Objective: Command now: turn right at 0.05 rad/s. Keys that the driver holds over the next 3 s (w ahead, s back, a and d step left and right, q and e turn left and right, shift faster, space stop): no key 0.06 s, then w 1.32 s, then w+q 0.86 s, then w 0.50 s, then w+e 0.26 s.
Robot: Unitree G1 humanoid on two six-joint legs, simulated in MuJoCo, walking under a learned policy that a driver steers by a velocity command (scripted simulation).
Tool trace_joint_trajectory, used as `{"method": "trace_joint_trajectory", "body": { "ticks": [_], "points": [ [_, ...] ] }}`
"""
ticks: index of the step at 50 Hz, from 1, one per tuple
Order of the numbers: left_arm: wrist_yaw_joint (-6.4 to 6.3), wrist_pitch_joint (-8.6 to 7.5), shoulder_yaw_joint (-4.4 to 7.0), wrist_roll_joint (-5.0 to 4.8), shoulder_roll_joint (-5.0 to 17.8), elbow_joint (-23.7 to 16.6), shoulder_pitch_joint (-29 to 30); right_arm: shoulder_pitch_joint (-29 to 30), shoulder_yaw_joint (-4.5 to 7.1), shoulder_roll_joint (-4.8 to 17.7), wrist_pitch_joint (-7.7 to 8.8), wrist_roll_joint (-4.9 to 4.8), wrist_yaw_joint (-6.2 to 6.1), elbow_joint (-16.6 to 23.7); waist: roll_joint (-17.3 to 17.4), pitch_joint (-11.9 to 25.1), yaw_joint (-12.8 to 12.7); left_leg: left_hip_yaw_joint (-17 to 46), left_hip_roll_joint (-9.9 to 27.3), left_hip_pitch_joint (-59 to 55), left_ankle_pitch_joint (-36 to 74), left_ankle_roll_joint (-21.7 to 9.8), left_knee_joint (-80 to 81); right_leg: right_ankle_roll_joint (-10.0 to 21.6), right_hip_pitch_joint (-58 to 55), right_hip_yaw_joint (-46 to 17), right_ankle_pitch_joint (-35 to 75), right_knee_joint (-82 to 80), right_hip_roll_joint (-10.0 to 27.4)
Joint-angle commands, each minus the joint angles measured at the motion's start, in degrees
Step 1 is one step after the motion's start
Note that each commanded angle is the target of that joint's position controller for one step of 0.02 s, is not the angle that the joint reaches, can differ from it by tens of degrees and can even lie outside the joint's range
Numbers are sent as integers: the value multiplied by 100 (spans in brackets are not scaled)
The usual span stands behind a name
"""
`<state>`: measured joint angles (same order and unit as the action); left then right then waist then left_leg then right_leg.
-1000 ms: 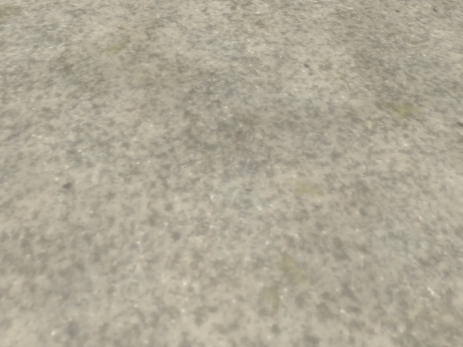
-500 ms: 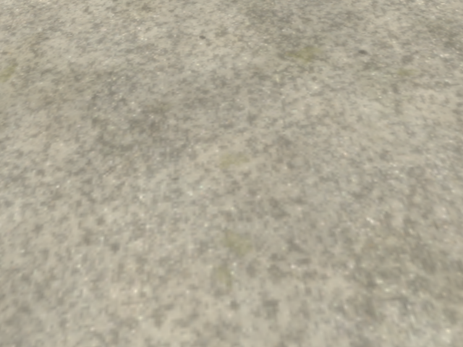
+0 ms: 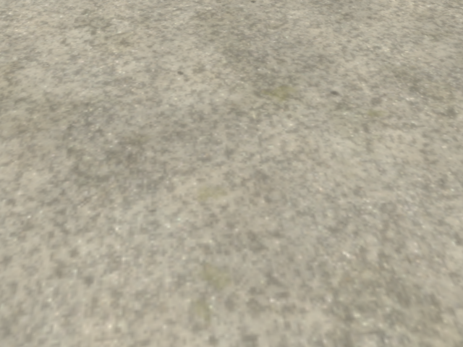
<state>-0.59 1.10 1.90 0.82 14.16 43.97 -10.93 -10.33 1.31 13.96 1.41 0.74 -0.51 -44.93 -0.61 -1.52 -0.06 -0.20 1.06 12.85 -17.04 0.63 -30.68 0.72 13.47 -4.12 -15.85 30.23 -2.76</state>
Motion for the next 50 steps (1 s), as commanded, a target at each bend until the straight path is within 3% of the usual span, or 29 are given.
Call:
{"method": "trace_joint_trajectory", "body": {
  "ticks": [1,3,4,6,8,10,12,14,15,16,17,18,19,20,22,27,30,33,35,36,37,38,39,40,41,42,44,45,50],
  "points": [
    [-33,-90,164,-18,557,-281,165,51,151,719,63,-11,-47,324,119,278,57,353,344,-54,896,-190,506,138,-93,-378,1033,-378,362],
    [-50,-88,173,-23,553,-190,124,52,136,701,59,-15,-47,304,52,267,53,338,323,-54,926,-200,501,111,-135,-381,1105,-377,369],
    [-64,-77,172,-29,534,-108,21,-34,132,693,48,-17,-47,253,58,379,53,300,272,-86,398,-227,541,119,-182,-298,622,-351,294],
    [-79,-73,214,-88,596,-30,-85,-133,184,845,13,-88,-53,211,242,86,72,509,296,117,-1446,-486,712,211,268,-52,-1193,-85,56],
    [-58,-213,203,-150,512,-129,33,-387,206,946,52,-155,-80,179,615,-428,149,1475,888,131,-2794,-938,1314,261,1096,145,-1687,425,26],
    [4,-422,185,-216,392,-232,248,-596,290,1191,121,-186,-97,86,1022,-705,158,2664,1739,52,-3036,-1430,1933,248,1455,436,-1001,1052,165],
    [78,-550,209,-231,435,-193,171,-430,302,1190,148,-195,-85,137,987,-630,32,2451,1713,139,-2352,-1366,1895,377,1117,403,-1029,741,323],
    [136,-604,273,-231,482,212,-633,55,267,1051,106,-252,-36,289,884,-336,-409,1420,1076,927,-1502,-938,1443,457,-661,562,-171,-305,151],
    [129,-603,362,-202,715,401,-1125,247,187,774,130,-219,-24,388,461,-185,-595,803,645,1352,-869,-634,586,546,-1298,-53,-223,-596,457],
    [116,-623,510,-188,1251,531,-1714,397,93,424,225,-187,-20,626,-1033,-10,-670,-201,-180,2299,-477,-170,-1351,1072,-2069,-1978,-976,-1383,1464],
    [164,-680,505,-139,1331,466,-1905,474,159,692,337,-241,-54,750,-1415,-27,-797,185,-322,3225,-1464,-106,-2701,1717,-2391,-3547,-644,-1898,2322],
    [156,-737,388,-99,1002,411,-1656,264,235,871,396,-337,-23,683,-781,-167,-547,535,-40,3680,-1409,-230,-3443,1736,-2479,-3250,-351,-1743,2352],
    [149,-764,335,-104,830,339,-1486,120,219,811,429,-350,27,593,-518,-147,-420,564,143,3857,-929,-366,-3620,1559,-2535,-2690,-189,-1709,2154],
    [150,-753,309,-114,804,315,-1340,174,221,771,455,-294,68,583,-317,-195,-357,488,315,3996,-476,-431,-3542,1398,-2487,-2266,53,-1798,2036],
    [150,-667,188,-88,537,327,-1253,331,232,700,446,-211,178,609,-362,-213,-286,323,516,3711,130,-394,-3146,1134,-2196,-1447,1146,-1957,1709],
    [5,-556,198,-124,822,390,-1376,1132,57,275,411,-170,319,941,-322,-396,-447,-206,307,2839,1333,-36,-1243,1035,-1263,-330,1907,-2292,1263],
    [-23,-574,231,-156,999,505,-1609,1508,66,390,419,-224,334,1100,-486,-546,-519,-265,118,2199,1871,-58,-401,1014,-1021,-226,1666,-2475,1383],
    [-16,-567,266,-220,1037,589,-1545,1527,135,614,439,-236,355,1180,-498,-572,-310,-96,96,2082,1808,-325,-12,864,-1517,-167,2276,-2225,1656],
    [-19,-521,319,-174,1168,582,-1431,1059,240,829,430,-206,329,1086,-627,-112,23,-237,-134,1381,1487,-541,-19,717,-1848,-33,4069,-1480,1666],
    [-24,-469,324,-141,1181,570,-1352,342,347,995,405,-204,285,887,-630,369,424,-386,-316,459,1417,-700,4,609,-1772,134,4964,-592,1508],
    [-41,-438,285,-95,1097,523,-1332,-600,450,1180,363,-206,215,622,-544,949,847,-255,-175,-970,1467,-864,-114,441,-1070,260,4816,613,1278],
    [-50,-453,165,6,675,352,-1589,-1454,546,1611,315,-97,142,444,541,1792,906,1491,1113,-2839,902,-1305,-98,242,553,467,2493,2678,722],
    [10,-583,-9,-114,82,410,-2287,-1476,502,1677,348,-44,232,383,1909,2553,454,4383,2144,-3710,-630,-2026,1109,66,1973,-223,-1686,4229,-184],
    [60,-681,154,-276,777,374,-1687,-1121,386,1151,364,-116,228,416,1226,1734,576,4308,1926,-3088,-1342,-1747,1559,123,2591,-510,-1522,4751,187],
    [80,-732,215,-365,991,196,-1073,-701,334,979,371,-150,218,440,755,843,486,3320,1757,-2148,-1000,-1530,1638,195,2773,-264,-948,4631,485],
    [39,-763,196,-304,908,130,-803,-353,323,948,391,-107,230,464,210,497,282,2696,1549,-1316,-276,-1430,1750,206,2534,-143,-425,4333,764],
    [15,-678,225,-193,779,178,-915,-56,271,727,458,16,265,459,367,339,-77,1890,1173,-422,664,-1389,2036,186,1956,-184,81,3923,1080],
    [4,-615,209,-189,668,208,-1021,-46,272,700,501,-7,273,417,453,352,-150,1711,1119,-251,804,-1453,2184,147,1832,-159,154,3790,1122],
    [-39,-508,184,-67,593,-100,-198,-433,321,922,547,-70,186,121,280,-106,-30,1052,1023,-111,1333,-1547,2550,-145,2576,-34,1126,2536,1243]
  ]
}}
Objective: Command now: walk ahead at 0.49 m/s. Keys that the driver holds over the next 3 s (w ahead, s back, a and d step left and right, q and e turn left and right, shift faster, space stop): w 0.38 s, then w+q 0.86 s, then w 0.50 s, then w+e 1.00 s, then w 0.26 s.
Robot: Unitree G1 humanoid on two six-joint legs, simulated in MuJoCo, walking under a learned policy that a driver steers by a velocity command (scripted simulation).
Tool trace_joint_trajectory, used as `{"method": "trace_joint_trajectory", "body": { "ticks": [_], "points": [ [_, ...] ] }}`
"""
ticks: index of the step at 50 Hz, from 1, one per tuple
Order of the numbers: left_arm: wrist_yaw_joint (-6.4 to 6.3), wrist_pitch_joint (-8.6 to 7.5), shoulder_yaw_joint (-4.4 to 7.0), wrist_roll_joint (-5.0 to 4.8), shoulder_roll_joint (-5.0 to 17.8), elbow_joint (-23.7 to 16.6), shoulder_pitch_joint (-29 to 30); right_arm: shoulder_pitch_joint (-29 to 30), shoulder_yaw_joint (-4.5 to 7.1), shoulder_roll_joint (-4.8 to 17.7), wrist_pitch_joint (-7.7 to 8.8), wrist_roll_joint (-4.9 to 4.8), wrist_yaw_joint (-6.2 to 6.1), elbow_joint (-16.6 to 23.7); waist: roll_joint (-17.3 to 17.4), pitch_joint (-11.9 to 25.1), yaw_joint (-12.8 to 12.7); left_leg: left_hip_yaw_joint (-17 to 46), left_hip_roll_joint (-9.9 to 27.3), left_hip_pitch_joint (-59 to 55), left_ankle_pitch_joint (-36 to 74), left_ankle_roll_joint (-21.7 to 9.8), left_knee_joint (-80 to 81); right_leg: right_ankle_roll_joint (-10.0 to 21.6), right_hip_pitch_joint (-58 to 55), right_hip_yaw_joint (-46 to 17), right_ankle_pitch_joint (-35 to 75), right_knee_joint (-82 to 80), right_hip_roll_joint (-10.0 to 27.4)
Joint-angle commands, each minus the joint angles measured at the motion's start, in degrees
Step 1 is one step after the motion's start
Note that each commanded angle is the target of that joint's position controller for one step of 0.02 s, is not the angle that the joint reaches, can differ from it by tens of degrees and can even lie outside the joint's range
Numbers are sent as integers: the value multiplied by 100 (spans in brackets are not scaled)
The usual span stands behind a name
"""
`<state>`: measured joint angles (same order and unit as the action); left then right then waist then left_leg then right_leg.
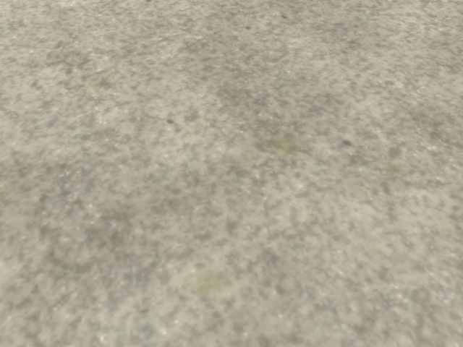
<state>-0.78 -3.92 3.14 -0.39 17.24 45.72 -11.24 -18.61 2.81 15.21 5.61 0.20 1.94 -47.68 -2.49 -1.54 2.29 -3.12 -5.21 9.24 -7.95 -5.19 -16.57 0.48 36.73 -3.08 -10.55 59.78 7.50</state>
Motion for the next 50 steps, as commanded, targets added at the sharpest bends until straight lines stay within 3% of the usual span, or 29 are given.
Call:
{"method": "trace_joint_trajectory", "body": {
  "ticks": [1,5,10,13,14,15,16,17,18,19,20,21,22,24,26,29,32,35,37,40,41,42,43,44,45,46,47,48,50],
  "points": [
    [-3,-31,48,57,262,-324,12,312,173,825,101,-31,-86,360,440,-125,-205,1199,1584,167,543,-898,1134,-144,291,-103,941,-817,189],
    [101,-146,-42,14,94,-540,829,-128,187,977,20,-100,-155,177,419,-215,141,792,1450,-73,689,-680,1088,-142,-19,177,1880,-2252,-86],
    [290,-224,-67,-53,157,-881,1551,-598,198,1022,-158,-122,-185,-96,493,-317,322,916,1854,-1162,1116,-650,595,38,240,201,1361,-2986,-289],
    [349,-253,15,-51,388,-853,1173,-473,240,1150,-248,-127,-230,-119,723,1,-19,919,1957,-1561,2545,-479,-60,296,-482,346,650,-3216,-540],
    [329,-259,114,-44,563,-681,548,-340,234,1167,-282,-120,-239,-97,743,401,-395,737,1775,-1470,3476,-367,-797,454,-1403,521,694,-3382,-728],
    [274,-256,254,-12,875,-407,-418,-307,165,1026,-292,-77,-255,-26,652,1097,-816,512,1481,-843,3401,-188,-1967,697,-2940,368,916,-3248,-551],
    [220,-233,395,120,1461,-279,-1295,-728,-13,522,-202,3,-225,190,-302,2124,-852,211,840,1261,1426,176,-4149,1459,-5397,-1715,793,-3039,945],
    [243,-197,363,35,1309,-158,-1520,-1025,-110,240,-75,-32,-185,91,-1171,2647,-779,757,138,2702,-2516,324,-5344,1954,-6275,-3745,-134,-3829,1601],
    [227,-179,218,-23,832,-199,-1276,-453,47,871,15,-198,-149,179,-705,1882,-902,1078,495,3350,-2417,248,-5818,1654,-5790,-3303,-635,-4075,1376],
    [207,-160,163,-33,694,-268,-804,8,80,977,69,-268,-137,329,-443,1108,-771,861,800,3508,-1842,206,-5693,1446,-4918,-2473,-331,-4235,1180],
    [205,-151,116,3,540,-318,-423,210,80,919,65,-219,-156,342,-73,675,-606,759,1022,3312,-1381,242,-5387,1334,-4111,-1869,127,-4441,968],
    [218,-173,73,59,377,-347,-187,199,112,861,5,-170,-163,310,-85,392,-421,779,1196,3024,-1050,282,-5094,1237,-3514,-1408,423,-4679,759],
    [226,-210,65,102,326,-329,-72,20,110,746,-81,-177,-163,253,-238,357,-261,820,1288,2684,-844,326,-4993,1203,-3145,-1124,517,-4884,662],
    [237,-305,99,101,372,-217,-36,-124,83,529,-229,-193,-185,200,-229,225,-137,856,1303,2534,-632,434,-4863,1247,-2727,-608,913,-5166,607],
    [200,-346,137,138,471,-98,-84,105,98,514,-289,-174,-219,304,-147,33,-140,983,1281,2830,-196,531,-4512,1235,-2646,-180,1245,-5309,586],
    [125,-329,151,131,553,9,-125,509,98,468,-245,-138,-176,445,-89,-62,-237,925,1193,2931,833,554,-3450,1063,-2796,435,1510,-5372,425],
    [66,-299,169,95,680,109,-290,1124,30,310,-204,-116,-69,647,7,-201,-499,548,1121,2755,1463,492,-2487,945,-2993,818,1493,-5440,435],
    [37,-180,212,26,783,284,-602,1591,6,284,-203,-126,32,923,91,-346,-679,427,1086,3096,1269,361,-2026,909,-3764,954,1719,-5227,694],
    [15,-69,247,-25,847,340,-665,1759,23,332,-212,-127,109,1109,56,-368,-661,301,1026,3262,793,229,-1881,828,-4250,1025,2192,-4922,861],
    [-63,82,319,-51,1055,264,-484,1352,159,577,-255,-128,172,1197,-212,77,-286,-186,563,2370,-96,-78,-1881,622,-4495,1277,4652,-3820,873],
    [-94,140,328,-43,1092,229,-416,718,282,777,-275,-140,159,1074,-222,443,81,-315,313,1531,-183,-229,-1786,520,-4339,1389,5215,-2909,758],
    [-123,154,290,-40,1023,176,-379,-215,471,1101,-295,-157,80,848,-23,926,567,-148,174,55,117,-461,-1455,315,-3605,1510,4749,-1580,502],
    [-105,74,136,110,558,-15,-639,-817,639,1670,-356,-163,-60,736,1027,1493,566,1840,1359,-1808,40,-1000,-1357,32,-1723,1556,1895,390,-11],
    [2,-155,-32,117,147,-231,-849,-538,599,1845,-291,-163,-38,938,1795,2206,111,5039,2457,-3127,-703,-2046,-363,-186,177,425,-2302,2018,-1195],
    [115,-358,87,-78,680,-319,-262,-552,468,1365,-245,-129,-15,967,1106,2067,471,4732,2369,-3078,-959,-1769,-68,-49,824,-378,-2070,2217,-804],
    [157,-458,82,-198,721,-457,84,-353,404,1125,-204,-110,-25,968,805,1312,395,3823,2157,-2361,-668,-1514,-64,78,975,-266,-1595,1907,-562],
    [118,-490,70,-101,628,-444,145,27,370,1016,-183,-113,-22,1011,210,801,96,3173,1883,-1440,-80,-1302,-23,85,727,-214,-1187,1295,-308],
    [74,-448,129,36,709,-406,139,332,307,814,-173,-90,-37,1098,220,581,-89,2734,1689,-823,522,-1189,66,39,357,-195,-950,813,-145],
    [77,-306,152,108,653,-427,-47,515,293,806,-171,-46,-77,1214,423,471,-309,2481,1514,-171,1137,-1233,296,-117,-90,-170,-714,446,-88]
  ]
}}
Over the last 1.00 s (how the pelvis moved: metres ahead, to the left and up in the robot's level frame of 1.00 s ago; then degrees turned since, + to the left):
0.38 0.05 0.01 0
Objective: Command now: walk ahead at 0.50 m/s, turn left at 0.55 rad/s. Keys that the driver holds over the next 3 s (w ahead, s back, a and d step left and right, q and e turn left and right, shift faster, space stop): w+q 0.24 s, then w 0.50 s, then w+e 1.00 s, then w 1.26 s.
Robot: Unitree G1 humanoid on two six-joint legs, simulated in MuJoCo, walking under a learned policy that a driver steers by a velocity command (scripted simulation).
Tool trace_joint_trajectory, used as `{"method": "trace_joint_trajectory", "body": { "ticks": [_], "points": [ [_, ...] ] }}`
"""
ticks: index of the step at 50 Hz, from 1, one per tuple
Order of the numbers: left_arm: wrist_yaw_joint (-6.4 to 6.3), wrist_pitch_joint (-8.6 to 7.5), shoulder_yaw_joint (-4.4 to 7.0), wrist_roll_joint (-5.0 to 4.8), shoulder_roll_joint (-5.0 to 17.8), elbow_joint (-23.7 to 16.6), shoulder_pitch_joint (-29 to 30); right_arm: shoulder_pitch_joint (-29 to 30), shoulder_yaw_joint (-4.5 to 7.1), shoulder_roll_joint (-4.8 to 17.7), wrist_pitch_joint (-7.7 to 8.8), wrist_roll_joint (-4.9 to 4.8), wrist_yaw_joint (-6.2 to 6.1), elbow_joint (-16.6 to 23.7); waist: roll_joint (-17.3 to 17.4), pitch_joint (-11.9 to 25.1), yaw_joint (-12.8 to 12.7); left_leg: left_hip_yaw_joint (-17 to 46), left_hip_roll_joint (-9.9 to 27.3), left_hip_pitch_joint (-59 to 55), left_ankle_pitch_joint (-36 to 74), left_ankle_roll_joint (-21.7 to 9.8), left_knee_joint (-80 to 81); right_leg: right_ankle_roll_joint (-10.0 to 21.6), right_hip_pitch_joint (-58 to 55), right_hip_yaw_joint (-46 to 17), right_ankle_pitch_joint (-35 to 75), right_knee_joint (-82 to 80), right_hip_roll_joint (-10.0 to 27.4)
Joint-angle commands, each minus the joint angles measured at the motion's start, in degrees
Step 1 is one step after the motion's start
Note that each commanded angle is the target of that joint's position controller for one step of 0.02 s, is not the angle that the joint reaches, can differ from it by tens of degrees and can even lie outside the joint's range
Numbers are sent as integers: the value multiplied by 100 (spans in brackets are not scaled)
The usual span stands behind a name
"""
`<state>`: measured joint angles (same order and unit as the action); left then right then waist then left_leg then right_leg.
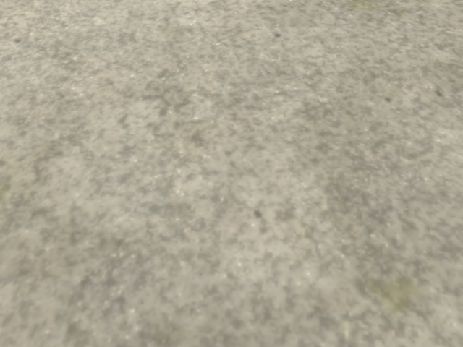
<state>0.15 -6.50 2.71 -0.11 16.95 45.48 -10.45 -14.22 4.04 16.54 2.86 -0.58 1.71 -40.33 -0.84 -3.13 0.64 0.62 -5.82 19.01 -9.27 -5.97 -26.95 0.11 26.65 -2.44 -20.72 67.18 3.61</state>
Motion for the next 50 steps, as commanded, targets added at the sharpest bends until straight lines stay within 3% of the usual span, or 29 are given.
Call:
{"method": "trace_joint_trajectory", "body": {
  "ticks": [1,4,7,10,14,15,16,17,18,19,20,21,22,23,25,28,30,34,38,39,40,41,42,43,44,45,46,47,50],
  "points": [
    [-23,9,182,103,597,-420,-155,41,185,724,116,12,-83,473,264,601,-176,1930,1524,-942,1546,-1183,1381,-181,856,-168,396,-508,287],
    [-55,78,123,124,426,-620,370,-183,244,913,105,-26,-199,399,289,393,-41,1516,1279,-607,1665,-1045,1436,-419,931,-59,1262,-1622,148],
    [-9,40,55,80,275,-786,980,-395,253,932,39,-62,-261,316,485,342,217,1329,1005,-434,1079,-741,1311,-446,512,-18,2342,-2952,-136],
    [59,-19,72,-6,364,-947,1372,-657,264,952,-4,-91,-272,193,583,304,374,1673,1130,-608,670,-637,1121,-388,263,-90,2601,-3552,-311],
    [141,-124,178,-23,619,-937,1153,-688,249,849,-65,-68,-311,123,804,360,214,2238,1447,-1324,710,-509,487,-98,18,-198,1941,-3951,-308],
    [138,-155,214,-6,651,-851,828,-633,231,790,-78,-57,-307,115,865,439,37,2222,1404,-1360,1034,-436,251,37,-393,-73,1892,-4132,-341],
    [110,-186,294,53,786,-723,316,-614,169,624,-71,-35,-288,132,809,762,-207,2038,1128,-1285,1535,-289,-350,235,-1230,-37,1921,-4272,-289],
    [74,-200,363,141,1042,-653,-486,-614,53,366,-53,43,-264,221,368,1518,-558,1663,820,-687,981,-88,-1772,621,-2625,-828,1804,-4098,522],
    [94,-124,512,180,1520,-391,-1169,-1454,-43,56,7,-106,-264,266,-1458,2184,-318,935,-63,1370,-1362,380,-3712,1622,-4525,-3377,674,-4497,1671],
    [148,-102,416,-27,1062,-348,-1225,-1479,-9,473,46,-147,-275,160,-1395,1937,-416,1123,155,2270,-2378,440,-4523,1702,-4574,-4388,-590,-4970,1918],
    [132,-71,316,-64,704,-405,-953,-836,77,806,51,-152,-262,203,-758,1136,-550,1150,389,2567,-1901,441,-4795,1464,-3922,-3625,-751,-5054,1700],
    [119,-22,263,6,606,-469,-664,-374,68,796,55,-87,-267,306,-317,739,-493,896,599,2476,-1503,440,-4708,1303,-3257,-2894,-256,-5111,1456],
    [115,9,221,38,508,-443,-474,-60,71,728,88,-2,-250,403,-186,369,-399,788,762,2422,-1220,441,-4356,1281,-2669,-2411,389,-5249,1242],
    [102,5,170,82,416,-437,-387,-37,78,653,99,20,-219,421,-289,314,-244,717,950,2163,-1015,431,-4061,1219,-2331,-2044,880,-5362,1061],
    [103,-9,152,45,388,-370,-406,-174,33,432,89,-10,-177,384,-487,366,-121,517,1056,1866,-926,477,-3610,1252,-2058,-1618,1466,-5551,883],
    [72,-9,223,-30,678,-242,-539,237,-67,221,95,42,-164,530,-401,274,-188,304,1162,1929,-511,595,-2663,1374,-1928,-1164,2047,-5803,904],
    [52,33,244,-53,782,-176,-615,577,-116,142,130,39,-136,586,-352,251,-297,211,1148,1776,147,620,-1911,1286,-1899,-818,2174,-5873,796],
    [48,112,244,-119,877,26,-987,1237,-129,157,181,-30,-62,712,-359,146,-542,31,942,1318,1018,641,-851,1123,-1957,-460,2210,-5810,733],
    [30,227,259,-162,951,205,-1226,1586,-78,298,228,-60,24,887,-411,19,-511,52,838,1141,626,423,-328,978,-2442,-635,2385,-5487,1029],
    [15,264,270,-164,996,229,-1204,1430,-37,378,249,-53,28,864,-426,76,-361,24,771,832,487,354,-181,918,-2486,-679,2679,-5280,1048],
    [-1,291,271,-174,1036,220,-1102,989,41,507,267,-29,11,746,-396,294,-57,-79,651,122,498,247,59,812,-2399,-575,3336,-4801,920],
    [-6,293,220,-143,918,195,-1091,209,179,770,268,13,-41,522,-279,811,312,-55,692,-1100,563,96,94,655,-2044,-365,3670,-3869,616],
    [-7,262,73,6,554,-7,-999,-860,307,1225,252,125,-118,378,354,1725,745,1098,1832,-2806,706,-287,-115,405,-913,-98,2263,-2099,229],
    [-4,161,-99,-56,-23,-92,-1716,-1088,365,1576,185,147,-109,279,1870,2421,422,3419,3068,-4241,-295,-1078,440,100,1039,67,-1134,-298,-560],
    [0,117,59,-191,613,7,-1433,-1101,240,1015,171,94,-103,264,1243,2100,634,3690,2918,-3859,-1172,-1003,802,92,1617,-493,-1231,406,-315],
    [8,105,148,-265,839,-128,-987,-759,154,795,186,53,-111,253,990,1302,569,2835,2734,-3191,-1065,-775,925,127,1880,-441,-713,506,-91],
    [-11,128,150,-223,770,-154,-768,-375,94,630,204,67,-99,258,711,934,388,2220,2474,-2506,-677,-638,1096,96,1695,-334,-240,335,126],
    [-20,175,172,-154,706,-170,-674,-83,50,461,230,86,-77,243,704,619,231,1752,2276,-1957,-313,-576,1307,58,1530,-324,80,86,254],
    [-13,382,155,-164,358,-128,-857,221,66,369,371,132,-66,106,686,367,-98,847,2091,-1143,533,-543,1796,-37,983,-341,571,-163,403]
  ]
}}
Over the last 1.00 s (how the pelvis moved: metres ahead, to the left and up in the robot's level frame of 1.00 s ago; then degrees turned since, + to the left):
0.56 0.03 -0.01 18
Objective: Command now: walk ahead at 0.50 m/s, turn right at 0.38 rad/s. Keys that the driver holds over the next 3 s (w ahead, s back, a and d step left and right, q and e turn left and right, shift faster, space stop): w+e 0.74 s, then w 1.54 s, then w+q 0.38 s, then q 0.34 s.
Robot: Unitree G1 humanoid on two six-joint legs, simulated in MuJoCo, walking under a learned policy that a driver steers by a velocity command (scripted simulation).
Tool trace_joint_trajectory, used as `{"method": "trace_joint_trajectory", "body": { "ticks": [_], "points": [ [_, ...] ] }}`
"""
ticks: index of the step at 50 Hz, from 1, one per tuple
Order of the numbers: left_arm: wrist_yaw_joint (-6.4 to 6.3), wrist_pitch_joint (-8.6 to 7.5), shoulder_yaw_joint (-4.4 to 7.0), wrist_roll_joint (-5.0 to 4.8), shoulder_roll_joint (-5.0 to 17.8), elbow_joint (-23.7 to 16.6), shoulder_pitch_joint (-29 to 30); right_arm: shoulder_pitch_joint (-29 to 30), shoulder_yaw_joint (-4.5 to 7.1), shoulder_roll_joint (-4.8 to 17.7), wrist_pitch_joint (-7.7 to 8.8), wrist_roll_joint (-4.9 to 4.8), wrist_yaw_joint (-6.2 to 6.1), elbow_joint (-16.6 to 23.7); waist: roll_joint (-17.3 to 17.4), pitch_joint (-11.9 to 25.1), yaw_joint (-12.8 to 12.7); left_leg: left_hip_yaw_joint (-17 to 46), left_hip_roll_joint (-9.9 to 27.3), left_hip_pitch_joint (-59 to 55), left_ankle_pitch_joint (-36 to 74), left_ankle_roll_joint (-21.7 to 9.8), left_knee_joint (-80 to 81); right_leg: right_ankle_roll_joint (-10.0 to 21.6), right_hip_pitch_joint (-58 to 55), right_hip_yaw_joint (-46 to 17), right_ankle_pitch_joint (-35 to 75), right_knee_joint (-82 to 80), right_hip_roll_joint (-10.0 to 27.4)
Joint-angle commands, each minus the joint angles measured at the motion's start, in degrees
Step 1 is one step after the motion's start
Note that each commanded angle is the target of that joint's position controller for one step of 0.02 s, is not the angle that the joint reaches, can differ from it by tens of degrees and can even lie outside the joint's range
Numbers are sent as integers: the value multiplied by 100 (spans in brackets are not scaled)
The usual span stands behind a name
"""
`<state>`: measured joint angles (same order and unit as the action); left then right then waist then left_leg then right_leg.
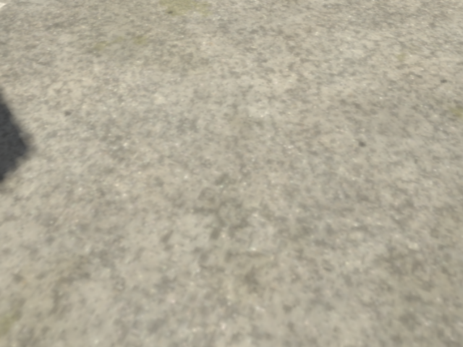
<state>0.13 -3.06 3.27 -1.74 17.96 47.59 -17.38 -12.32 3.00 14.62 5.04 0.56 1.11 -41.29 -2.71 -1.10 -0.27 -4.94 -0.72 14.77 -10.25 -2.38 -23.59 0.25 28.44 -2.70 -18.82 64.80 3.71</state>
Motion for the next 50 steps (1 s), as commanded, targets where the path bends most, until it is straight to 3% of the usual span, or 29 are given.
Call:
{"method": "trace_joint_trajectory", "body": {
  "ticks": [1,5,8,13,16,17,18,19,20,21,22,23,24,25,28,33,36,39,41,42,43,44,45,46,47,48,50],
  "points": [
    [-14,81,102,8,215,-384,-96,48,195,613,185,22,-18,142,788,83,-44,1176,1590,-655,891,-914,1541,-83,888,-348,557,-23,399],
    [46,99,87,43,126,-587,385,-53,263,784,185,41,-102,-80,595,-90,24,381,1501,-816,1390,-846,1654,-127,1158,-354,1625,-1073,372],
    [163,66,26,61,27,-791,987,-203,302,944,132,-1,-155,-200,495,-265,252,-91,1473,-928,1436,-743,1700,-48,995,-5,2230,-1998,301],
    [320,75,11,53,62,-1236,1720,-612,383,1154,-61,-137,-181,-463,479,-470,459,-422,1746,-1884,2001,-602,1310,238,1201,380,1688,-2752,168],
    [358,117,156,58,321,-1313,1323,-502,444,1388,-192,-192,-233,-452,776,1,77,-677,1738,-2155,4630,-406,154,568,250,872,815,-2805,-351],
    [336,132,285,42,530,-1173,660,-424,448,1430,-244,-208,-253,-431,774,371,-319,-793,1619,-1988,5165,-299,-793,733,-631,991,778,-2973,-612],
    [251,161,487,34,880,-923,-304,-400,398,1341,-245,-206,-278,-399,603,865,-812,-901,1382,-1211,4609,-79,-2136,967,-2177,809,1123,-3334,-753],
    [114,218,644,12,1481,-808,-801,-646,222,781,-176,13,-264,-202,-565,1318,-704,-893,844,820,1032,238,-4142,1523,-4007,-1290,1137,-3448,498],
    [155,114,604,36,1687,-1041,-564,-788,55,447,47,4,-187,49,-1133,2168,-328,391,-252,2505,-2479,431,-5624,2577,-5129,-4524,189,-4470,1605],
    [196,39,455,63,1142,-1045,-572,-87,182,985,216,-217,-100,151,-354,1905,-700,1099,103,3137,-2125,310,-5768,2240,-5008,-4112,67,-4812,1497],
    [193,-19,389,72,920,-1015,-381,189,167,991,306,-309,-69,260,-242,1160,-584,1006,333,3269,-1623,176,-5407,2005,-4274,-3229,374,-4813,1279],
    [184,-41,342,61,774,-1054,8,186,161,918,336,-192,-116,186,233,723,-285,991,582,2957,-1219,166,-4858,1780,-3400,-2588,911,-4821,996],
    [161,-48,279,94,572,-1138,318,143,214,997,300,-61,-148,130,180,504,-86,989,726,2561,-979,209,-4407,1674,-2753,-2146,1518,-4896,805],
    [134,-47,246,153,509,-1232,469,36,235,1001,225,-27,-134,108,72,439,71,1009,784,2223,-810,256,-4249,1661,-2330,-1962,1830,-5030,684],
    [45,-85,292,126,667,-1205,399,76,193,783,68,42,-143,155,85,333,151,844,703,2005,-425,525,-3546,1718,-1698,-1520,2534,-5202,510],
    [-90,-14,337,61,800,-1050,15,1169,57,511,84,-3,-87,431,-155,97,-255,769,304,1621,1307,675,-1377,1301,-1320,-1126,1744,-5122,90],
    [-104,26,353,21,824,-928,-256,1527,81,638,147,-96,-11,556,-229,63,-390,877,152,1370,1501,619,-807,1219,-1509,-1498,1292,-4906,248],
    [-132,56,335,45,722,-864,-311,1355,156,845,222,-105,57,525,-391,107,-274,977,188,1199,1071,412,-517,1106,-2042,-1911,1215,-4438,509],
    [-124,83,300,75,602,-844,-254,772,230,927,272,-69,46,360,-492,244,34,762,124,458,802,160,-253,950,-2126,-1907,1746,-3946,411],
    [-99,73,210,110,367,-866,-278,211,306,1096,304,8,16,256,-345,701,296,938,379,-507,744,-84,-257,772,-1960,-1645,2013,-3074,96],
    [-100,51,97,204,72,-932,-609,-549,383,1443,307,75,-3,191,518,1521,427,2147,1378,-2096,618,-559,-418,510,-1000,-1154,831,-1395,-406],
    [-103,-12,42,-13,-60,-964,-1295,-1062,489,1749,220,34,68,-138,2426,1873,204,4829,2281,-3296,-1106,-1368,490,165,857,-640,-1468,246,-1003],
    [-117,-26,137,-66,509,-858,-985,-952,356,1204,212,-126,95,-65,1556,1306,388,5062,2229,-3014,-2386,-1242,792,143,1509,-956,-1306,854,-664],
    [-111,-22,190,-36,713,-970,-289,-626,271,937,177,-125,73,-18,993,622,478,4172,2028,-2342,-2130,-1029,826,158,1663,-807,-790,914,-467],
    [-116,-25,174,54,652,-1054,88,-362,218,856,145,-47,67,30,606,312,396,3520,1789,-1712,-1429,-943,887,159,1500,-607,-421,741,-274],
    [-94,-53,175,122,562,-1119,262,-201,179,754,126,-13,54,0,581,99,282,3092,1598,-1283,-834,-958,992,158,1386,-543,-140,392,-93],
    [-42,-64,153,106,371,-1094,156,-150,120,622,144,6,26,-52,875,141,107,2510,1311,-925,-82,-923,1188,132,949,-375,118,-73,113]
  ]
}}
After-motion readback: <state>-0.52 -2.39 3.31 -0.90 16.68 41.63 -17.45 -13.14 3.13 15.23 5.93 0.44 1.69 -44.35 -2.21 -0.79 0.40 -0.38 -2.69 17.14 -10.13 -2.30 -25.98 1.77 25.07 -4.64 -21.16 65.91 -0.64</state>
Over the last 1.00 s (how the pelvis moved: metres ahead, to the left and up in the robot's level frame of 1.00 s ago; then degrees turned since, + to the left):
0.53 0.08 0.01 9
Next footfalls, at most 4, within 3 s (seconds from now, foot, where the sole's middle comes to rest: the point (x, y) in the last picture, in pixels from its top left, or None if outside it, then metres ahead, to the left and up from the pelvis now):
0.36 right None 0.33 -0.17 -0.78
0.84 left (256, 289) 0.66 -0.07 -0.78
1.36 right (365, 261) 0.77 -0.43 -0.78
1.88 left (334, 171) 1.15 -0.38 -0.78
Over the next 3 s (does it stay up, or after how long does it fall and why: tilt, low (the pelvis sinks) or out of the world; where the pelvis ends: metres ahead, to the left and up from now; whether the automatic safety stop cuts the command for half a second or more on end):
stays up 1.42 -0.66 -0.02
